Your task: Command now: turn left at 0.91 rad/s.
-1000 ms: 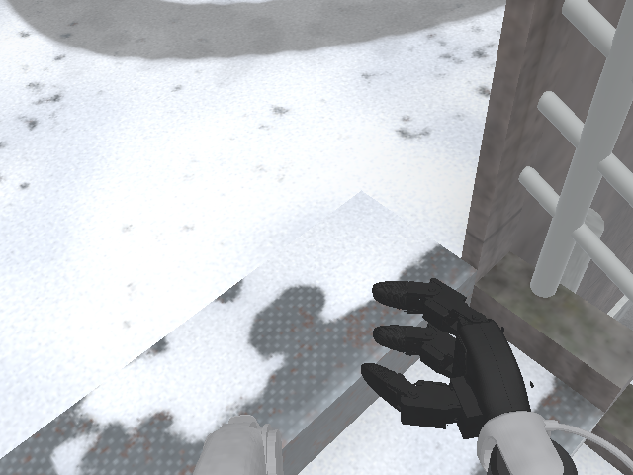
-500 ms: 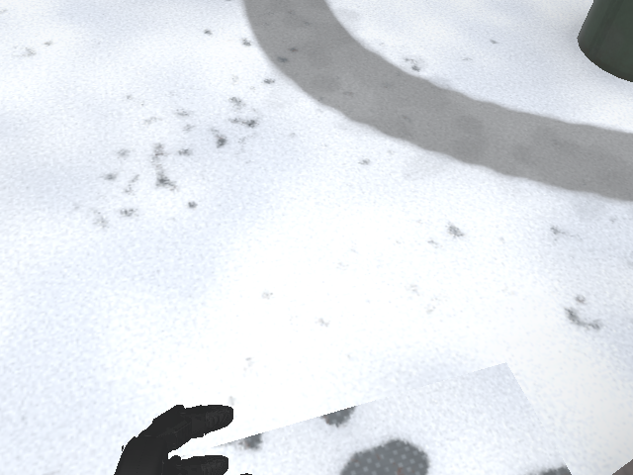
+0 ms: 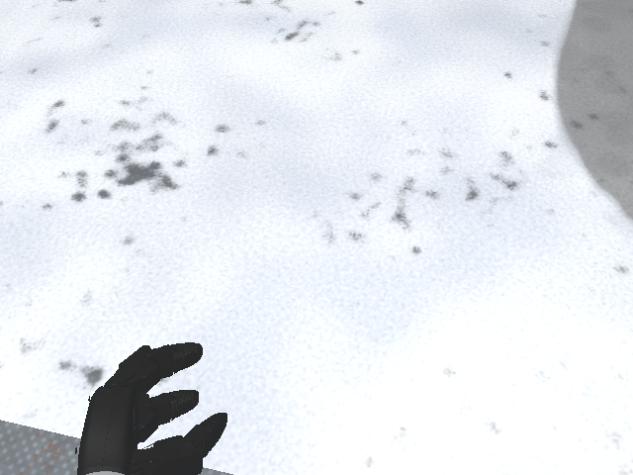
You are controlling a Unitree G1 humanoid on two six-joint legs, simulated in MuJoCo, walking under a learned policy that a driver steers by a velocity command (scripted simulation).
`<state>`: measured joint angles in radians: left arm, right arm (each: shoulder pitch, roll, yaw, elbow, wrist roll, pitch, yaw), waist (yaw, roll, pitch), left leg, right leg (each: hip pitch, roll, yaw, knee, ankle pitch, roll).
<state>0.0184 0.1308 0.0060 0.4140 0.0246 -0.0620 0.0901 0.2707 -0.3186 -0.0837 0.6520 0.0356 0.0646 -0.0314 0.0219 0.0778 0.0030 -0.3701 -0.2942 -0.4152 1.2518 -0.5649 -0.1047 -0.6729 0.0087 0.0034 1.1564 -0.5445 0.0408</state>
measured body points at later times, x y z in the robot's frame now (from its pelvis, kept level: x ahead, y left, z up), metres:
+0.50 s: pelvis +0.04 +0.08 +0.00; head +0.04 +0.08 +0.45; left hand +0.12 +0.35 -0.10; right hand +0.24 -0.12 -0.08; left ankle +0.00 +0.21 -0.68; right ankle +0.01 -0.04 -0.57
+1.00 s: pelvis -0.08 +0.08 -0.06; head -0.06 +0.07 +0.39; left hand +0.20 +0.27 -0.13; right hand +0.00 -0.24 -0.13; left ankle -0.10 +0.19 -0.80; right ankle -0.13 -0.02 -0.61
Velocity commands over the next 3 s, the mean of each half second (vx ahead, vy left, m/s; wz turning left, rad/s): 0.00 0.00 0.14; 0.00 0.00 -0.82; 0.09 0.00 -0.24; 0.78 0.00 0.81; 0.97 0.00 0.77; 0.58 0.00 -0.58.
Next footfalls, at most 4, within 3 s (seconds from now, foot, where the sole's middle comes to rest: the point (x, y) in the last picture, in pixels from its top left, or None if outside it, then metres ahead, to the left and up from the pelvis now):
0.30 left None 0.05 0.21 -0.70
0.62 right None -0.01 -0.02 -0.71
0.96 left None -0.06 0.17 -0.83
1.28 right None -0.20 -0.12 -0.83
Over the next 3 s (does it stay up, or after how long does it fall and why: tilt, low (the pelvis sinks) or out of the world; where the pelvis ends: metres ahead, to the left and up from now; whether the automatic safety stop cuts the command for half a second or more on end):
stays up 0.74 -0.07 0.09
